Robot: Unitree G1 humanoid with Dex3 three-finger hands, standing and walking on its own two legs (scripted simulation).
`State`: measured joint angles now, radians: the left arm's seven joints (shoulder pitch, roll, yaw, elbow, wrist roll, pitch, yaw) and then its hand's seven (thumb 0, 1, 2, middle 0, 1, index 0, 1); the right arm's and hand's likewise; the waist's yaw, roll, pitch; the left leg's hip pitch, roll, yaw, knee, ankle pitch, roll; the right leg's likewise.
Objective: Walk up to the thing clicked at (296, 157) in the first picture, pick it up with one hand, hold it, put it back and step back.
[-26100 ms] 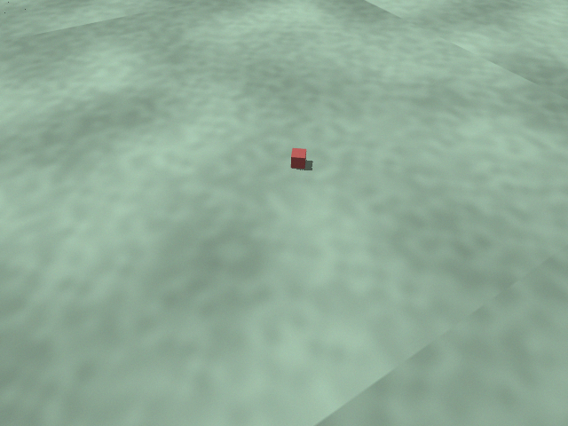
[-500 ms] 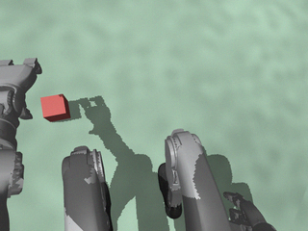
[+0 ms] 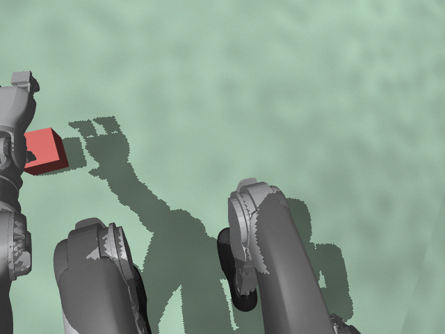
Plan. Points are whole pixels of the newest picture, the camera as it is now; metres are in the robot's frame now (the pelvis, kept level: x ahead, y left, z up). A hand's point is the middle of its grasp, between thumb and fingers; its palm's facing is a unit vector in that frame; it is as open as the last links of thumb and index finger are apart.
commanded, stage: home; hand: left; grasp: from above
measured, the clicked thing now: (42, 152) +0.49 +0.27 -0.30
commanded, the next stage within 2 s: none
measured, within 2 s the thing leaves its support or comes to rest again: neither
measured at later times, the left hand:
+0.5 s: hand out of the picture +0.33 +0.24 +0.05, palm faces -0.25 -0.67 -0.69, open 7.6 cm
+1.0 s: hand out of the picture +0.25 +0.20 +0.26, palm faces +0.14 -0.96 -0.25, open 7.4 cm
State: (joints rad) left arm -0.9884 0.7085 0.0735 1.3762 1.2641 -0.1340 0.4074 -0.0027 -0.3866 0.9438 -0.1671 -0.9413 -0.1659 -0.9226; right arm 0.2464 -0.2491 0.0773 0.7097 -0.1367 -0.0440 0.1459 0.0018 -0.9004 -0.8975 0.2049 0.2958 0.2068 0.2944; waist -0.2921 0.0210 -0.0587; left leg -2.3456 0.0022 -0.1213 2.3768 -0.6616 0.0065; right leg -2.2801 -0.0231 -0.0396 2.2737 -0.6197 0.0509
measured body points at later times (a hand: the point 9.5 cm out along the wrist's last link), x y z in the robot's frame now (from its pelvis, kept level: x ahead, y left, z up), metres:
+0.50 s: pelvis +0.01 -0.01 +0.17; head +0.17 +0.03 +0.59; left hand +0.34 +0.27 +0.10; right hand +0.21 -0.26 +0.06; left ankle +0.08 +0.12 -0.30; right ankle +0.11 -0.14 -0.30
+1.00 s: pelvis +0.06 +0.00 +0.34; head +0.12 +0.02 +0.78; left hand +0.24 +0.25 +0.28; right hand +0.24 -0.22 +0.25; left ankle +0.08 +0.12 -0.30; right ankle +0.11 -0.14 -0.30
